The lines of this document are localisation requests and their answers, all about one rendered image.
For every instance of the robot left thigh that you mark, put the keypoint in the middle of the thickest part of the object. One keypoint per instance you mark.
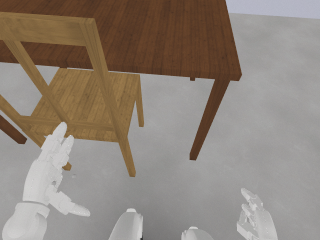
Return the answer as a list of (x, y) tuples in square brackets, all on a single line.
[(128, 227)]

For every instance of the robot right thigh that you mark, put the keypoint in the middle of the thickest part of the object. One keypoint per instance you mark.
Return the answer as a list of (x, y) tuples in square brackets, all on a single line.
[(195, 234)]

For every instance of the left robot forearm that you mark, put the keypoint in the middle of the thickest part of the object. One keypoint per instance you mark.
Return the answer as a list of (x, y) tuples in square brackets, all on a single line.
[(27, 223)]

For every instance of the robot right hand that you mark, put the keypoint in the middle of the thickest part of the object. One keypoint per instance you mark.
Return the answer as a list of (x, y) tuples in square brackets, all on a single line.
[(261, 226)]

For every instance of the robot left hand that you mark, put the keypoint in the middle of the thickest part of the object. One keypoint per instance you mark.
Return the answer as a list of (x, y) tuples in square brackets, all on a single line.
[(48, 168)]

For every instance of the table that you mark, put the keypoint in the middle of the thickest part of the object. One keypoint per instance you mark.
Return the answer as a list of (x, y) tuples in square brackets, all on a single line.
[(183, 38)]

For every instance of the robot thigh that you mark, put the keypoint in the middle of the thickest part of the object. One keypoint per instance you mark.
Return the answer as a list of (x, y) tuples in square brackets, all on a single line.
[(195, 234), (128, 227)]

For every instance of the chair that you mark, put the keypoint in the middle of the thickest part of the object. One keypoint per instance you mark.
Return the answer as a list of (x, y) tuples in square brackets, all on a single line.
[(95, 104)]

